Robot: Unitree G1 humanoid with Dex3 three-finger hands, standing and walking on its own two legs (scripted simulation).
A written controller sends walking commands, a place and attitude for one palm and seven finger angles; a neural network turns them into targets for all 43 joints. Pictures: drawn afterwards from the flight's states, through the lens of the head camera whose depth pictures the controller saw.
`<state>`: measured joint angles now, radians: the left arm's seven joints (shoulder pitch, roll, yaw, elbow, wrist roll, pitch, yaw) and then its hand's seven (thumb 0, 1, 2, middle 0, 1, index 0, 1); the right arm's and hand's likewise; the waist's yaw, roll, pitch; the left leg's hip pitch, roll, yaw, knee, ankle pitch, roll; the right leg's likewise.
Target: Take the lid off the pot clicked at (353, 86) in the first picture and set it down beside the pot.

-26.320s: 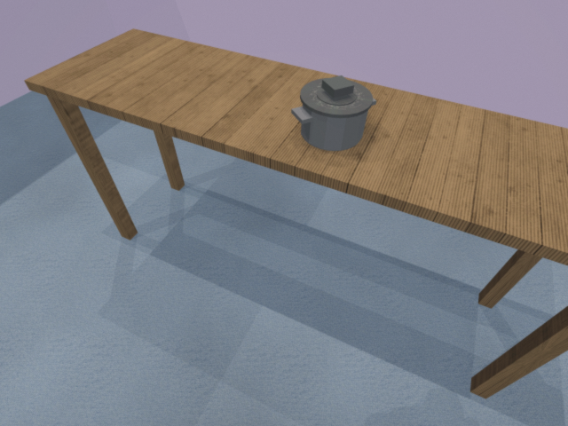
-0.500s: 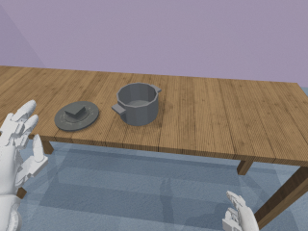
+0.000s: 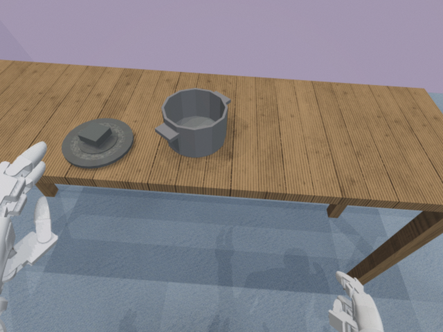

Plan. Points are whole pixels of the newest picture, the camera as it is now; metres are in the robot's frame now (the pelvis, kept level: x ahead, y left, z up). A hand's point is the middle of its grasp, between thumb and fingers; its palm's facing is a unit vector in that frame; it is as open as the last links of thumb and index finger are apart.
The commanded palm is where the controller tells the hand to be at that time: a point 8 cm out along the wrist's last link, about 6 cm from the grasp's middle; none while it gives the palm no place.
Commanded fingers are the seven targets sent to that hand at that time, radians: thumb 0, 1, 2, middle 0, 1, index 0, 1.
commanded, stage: step back with the hand held close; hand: left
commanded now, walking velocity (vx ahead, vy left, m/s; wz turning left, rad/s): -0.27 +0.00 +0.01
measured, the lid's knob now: (95, 134) +0.52 +0.35 +0.02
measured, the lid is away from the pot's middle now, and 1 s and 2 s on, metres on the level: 0.24 0.24 0.24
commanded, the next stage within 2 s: stop stepping back and stand still in 1.08 s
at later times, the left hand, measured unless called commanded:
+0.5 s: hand out of the picture +0.12 +0.25 +0.18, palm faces +0.39 -0.83 -0.40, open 7.4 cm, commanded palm +0.06 +0.30 +0.20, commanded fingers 0.00 0.90 0.90 -0.20 -0.30 -0.20 -0.30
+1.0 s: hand out of the picture +0.08 +0.27 +0.19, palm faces +0.29 -0.85 -0.43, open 7.4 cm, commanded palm +0.00 +0.31 +0.20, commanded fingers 0.00 0.90 0.90 -0.20 -0.30 -0.20 -0.30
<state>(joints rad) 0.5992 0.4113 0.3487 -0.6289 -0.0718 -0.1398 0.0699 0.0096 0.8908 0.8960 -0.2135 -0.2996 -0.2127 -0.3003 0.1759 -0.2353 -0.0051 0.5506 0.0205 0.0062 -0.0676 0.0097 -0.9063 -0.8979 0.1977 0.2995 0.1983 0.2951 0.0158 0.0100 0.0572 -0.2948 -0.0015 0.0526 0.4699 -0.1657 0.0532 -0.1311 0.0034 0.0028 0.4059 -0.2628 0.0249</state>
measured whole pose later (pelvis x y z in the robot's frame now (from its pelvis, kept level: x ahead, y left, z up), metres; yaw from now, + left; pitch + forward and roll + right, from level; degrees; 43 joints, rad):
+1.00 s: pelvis -0.14 +0.04 +0.00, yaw -1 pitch +1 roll -3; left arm 0.52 0.47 0.43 -0.67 -0.08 -0.21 0.11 0.01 0.89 0.90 -0.21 -0.30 -0.21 -0.30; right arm 0.14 -0.16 -0.01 0.56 -0.01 -0.07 -0.04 0.01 -0.91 -0.90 0.20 0.30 0.20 0.30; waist -0.02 -0.02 0.05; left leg -0.38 0.01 0.03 0.48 -0.12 0.07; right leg -0.40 0.07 0.04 0.79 -0.48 0.01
